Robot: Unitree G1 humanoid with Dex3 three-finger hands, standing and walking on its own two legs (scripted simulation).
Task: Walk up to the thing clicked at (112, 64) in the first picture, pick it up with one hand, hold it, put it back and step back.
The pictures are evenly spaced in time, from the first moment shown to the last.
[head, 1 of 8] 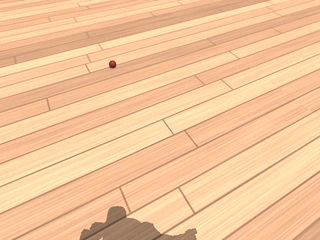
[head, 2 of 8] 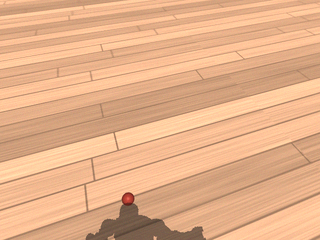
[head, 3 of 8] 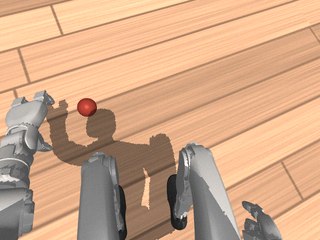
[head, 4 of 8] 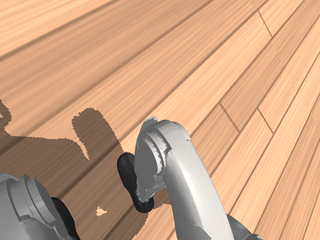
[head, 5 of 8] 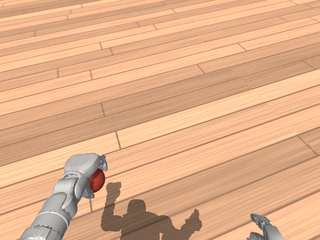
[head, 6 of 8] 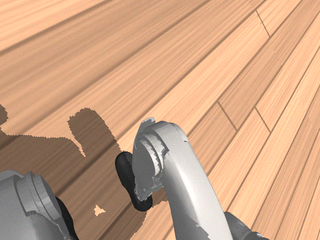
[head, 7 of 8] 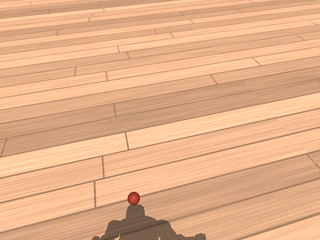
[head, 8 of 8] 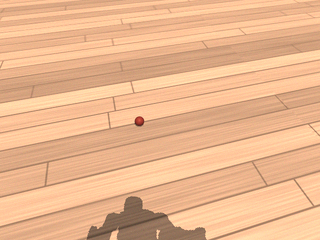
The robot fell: no
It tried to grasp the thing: yes
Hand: left
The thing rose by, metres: 0.66
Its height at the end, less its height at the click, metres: +0.00
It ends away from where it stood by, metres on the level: 0.01
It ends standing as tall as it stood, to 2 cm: yes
